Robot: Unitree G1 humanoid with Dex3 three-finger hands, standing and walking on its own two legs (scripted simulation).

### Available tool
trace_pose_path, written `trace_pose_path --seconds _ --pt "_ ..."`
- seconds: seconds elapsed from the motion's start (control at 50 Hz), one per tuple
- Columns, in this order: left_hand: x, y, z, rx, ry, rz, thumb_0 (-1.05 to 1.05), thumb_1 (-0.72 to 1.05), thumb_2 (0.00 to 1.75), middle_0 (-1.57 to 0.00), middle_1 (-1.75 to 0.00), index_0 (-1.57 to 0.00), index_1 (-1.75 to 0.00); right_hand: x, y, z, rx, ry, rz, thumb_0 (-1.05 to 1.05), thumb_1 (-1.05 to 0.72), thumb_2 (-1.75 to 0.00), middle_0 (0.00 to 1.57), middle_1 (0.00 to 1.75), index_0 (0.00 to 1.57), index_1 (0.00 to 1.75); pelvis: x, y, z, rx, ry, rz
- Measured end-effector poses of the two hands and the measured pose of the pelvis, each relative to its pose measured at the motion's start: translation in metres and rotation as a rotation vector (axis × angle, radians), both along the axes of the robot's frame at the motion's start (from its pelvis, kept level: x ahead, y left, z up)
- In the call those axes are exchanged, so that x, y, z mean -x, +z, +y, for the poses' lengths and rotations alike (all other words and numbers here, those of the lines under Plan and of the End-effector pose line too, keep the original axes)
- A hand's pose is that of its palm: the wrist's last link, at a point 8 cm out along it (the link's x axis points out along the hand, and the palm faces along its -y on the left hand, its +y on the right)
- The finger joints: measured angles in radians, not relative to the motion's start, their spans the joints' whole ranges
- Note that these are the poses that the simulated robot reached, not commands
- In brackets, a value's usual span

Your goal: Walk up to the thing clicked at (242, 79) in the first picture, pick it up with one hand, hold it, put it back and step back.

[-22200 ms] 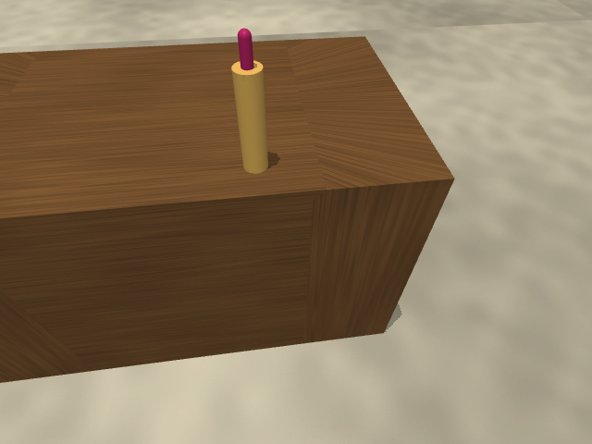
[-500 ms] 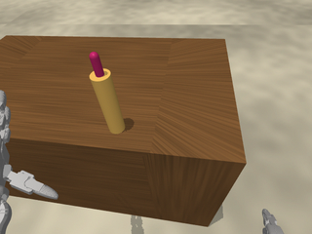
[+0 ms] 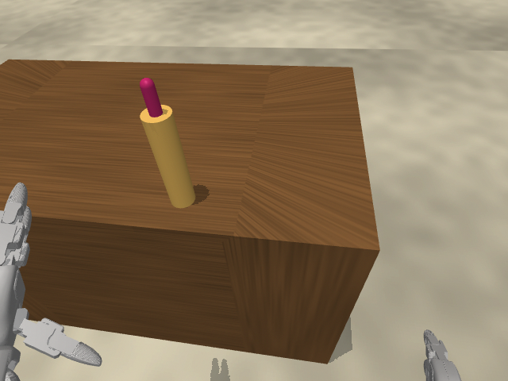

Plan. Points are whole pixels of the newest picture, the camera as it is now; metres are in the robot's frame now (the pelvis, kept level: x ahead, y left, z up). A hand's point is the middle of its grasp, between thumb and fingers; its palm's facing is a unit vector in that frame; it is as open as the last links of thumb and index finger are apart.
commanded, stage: home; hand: left
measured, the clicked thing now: (167, 149) +0.47 +0.20 +0.11
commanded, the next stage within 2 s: none
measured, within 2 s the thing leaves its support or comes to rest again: neither
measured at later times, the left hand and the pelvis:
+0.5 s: hand (110, 323) +0.19 +0.23 +0.02, palm faces +0.20 -0.94 -0.29, open 17.3 cm; pelvis +0.02 +0.02 +0.00, yaw -1 degrees
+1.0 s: hand (164, 329) +0.23 +0.19 -0.10, palm faces +0.06 -0.97 -0.24, open 17.3 cm; pelvis +0.04 +0.02 +0.00, yaw -2 degrees
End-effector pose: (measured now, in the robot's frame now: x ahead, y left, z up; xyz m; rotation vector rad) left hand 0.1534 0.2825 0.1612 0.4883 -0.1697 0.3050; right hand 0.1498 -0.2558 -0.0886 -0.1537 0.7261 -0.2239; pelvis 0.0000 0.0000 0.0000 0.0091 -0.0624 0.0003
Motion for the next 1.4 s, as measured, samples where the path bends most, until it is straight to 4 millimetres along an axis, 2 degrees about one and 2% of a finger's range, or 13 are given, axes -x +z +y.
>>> trace_pose_path --seconds 0.16,0.24,0.32,0.42,0.48,0.58,0.72,0.78,0.88,1.0,1.16,1.26,1.4 --pt "0.000 0.013 0.020 -0.062 0.025 -0.038 -0.01 -0.57 0.05 -0.07 -0.05 -0.06 -0.06 0.002 0.008 -0.009 0.036 -0.029 -0.015 -0.01 0.47 -0.09 0.08 0.07 0.07 0.07 -0.004 0.002 0.007 0.004 -0.007 -0.004" --pt "-0.005 0.002 0.027 -0.021 0.050 -0.031 -0.01 -0.56 0.06 -0.06 -0.06 -0.06 -0.06 -0.008 0.013 0.002 0.027 -0.006 -0.043 -0.01 0.34 -0.22 0.10 0.12 0.10 0.12 -0.007 0.002 0.010 0.003 -0.010 -0.005" --pt "-0.011 -0.030 0.021 0.081 0.041 0.043 -0.01 -0.54 0.07 -0.06 -0.06 -0.06 -0.06 -0.020 0.016 0.032 -0.015 0.064 -0.063 -0.01 0.12 -0.39 0.13 0.17 0.12 0.17 -0.011 0.003 0.013 0.003 -0.011 0.001" --pt "-0.014 -0.085 0.006 0.211 0.020 0.230 -0.01 -0.53 0.08 -0.06 -0.06 -0.06 -0.07 -0.028 0.011 0.063 -0.072 0.112 -0.038 0.00 -0.22 -0.57 0.15 0.21 0.15 0.21 -0.016 0.003 0.016 0.006 -0.011 0.014" --pt "-0.011 -0.116 -0.001 0.268 0.023 0.363 -0.01 -0.52 0.08 -0.06 -0.07 -0.06 -0.07 -0.028 0.007 0.063 -0.072 0.093 -0.014 0.00 -0.42 -0.67 0.17 0.24 0.17 0.23 -0.020 0.003 0.019 0.008 -0.011 0.023" --pt "-0.010 -0.158 -0.011 0.324 0.029 0.547 -0.01 -0.53 0.08 -0.06 -0.06 -0.06 -0.06 -0.031 0.006 0.048 -0.028 0.048 0.013 0.00 -0.68 -0.80 0.19 0.27 0.19 0.27 -0.026 0.003 0.022 0.009 -0.015 0.034" --pt "-0.023 -0.217 -0.040 0.406 -0.013 0.765 -0.01 -0.51 0.09 -0.06 -0.07 -0.06 -0.07 -0.038 0.010 0.045 0.001 0.060 0.022 0.01 -0.84 -0.88 0.20 0.29 0.20 0.29 -0.030 0.002 0.019 0.008 -0.018 0.062" --pt "-0.027 -0.233 -0.047 0.433 0.005 0.819 -0.01 -0.51 0.08 -0.06 -0.06 -0.06 -0.06 -0.035 0.008 0.044 0.015 0.081 0.056 0.01 -0.87 -0.89 0.20 0.30 0.20 0.29 -0.032 0.002 0.018 0.011 -0.023 0.072" --pt "-0.037 -0.242 -0.046 0.428 0.036 0.857 -0.01 -0.51 0.08 -0.06 -0.06 -0.06 -0.06 -0.020 -0.003 0.037 0.025 0.071 0.140 0.01 -0.89 -0.90 0.21 0.30 0.20 0.30 -0.037 0.001 0.016 0.014 -0.023 0.079" --pt "-0.055 -0.235 -0.042 0.382 0.046 0.849 -0.01 -0.51 0.08 -0.06 -0.06 -0.06 -0.06 -0.004 -0.014 0.031 0.010 0.032 0.205 0.01 -0.89 -0.91 0.21 0.30 0.20 0.30 -0.043 0.000 0.017 0.014 -0.031 0.085" --pt "-0.058 -0.238 -0.055 0.396 0.035 0.877 0.00 -0.52 0.07 -0.05 -0.06 -0.05 -0.06 -0.001 -0.015 0.027 -0.004 0.007 0.216 0.01 -0.90 -0.91 0.21 0.30 0.20 0.30 -0.046 0.000 0.014 0.009 -0.039 0.084" --pt "-0.052 -0.244 -0.053 0.364 0.016 0.912 0.00 -0.52 0.07 -0.06 -0.06 -0.05 -0.06 -0.006 -0.012 0.022 0.025 0.051 0.212 0.01 -0.90 -0.91 0.21 0.30 0.20 0.30 -0.042 -0.001 0.011 0.009 -0.037 0.077" --pt "-0.009 -0.254 -0.005 0.257 0.089 1.077 0.00 -0.52 0.07 -0.06 -0.06 -0.06 -0.06 0.010 -0.013 -0.010 0.066 0.051 0.261 0.01 -0.89 -0.91 0.21 0.30 0.21 0.30 -0.037 -0.001 0.012 0.005 -0.031 0.045"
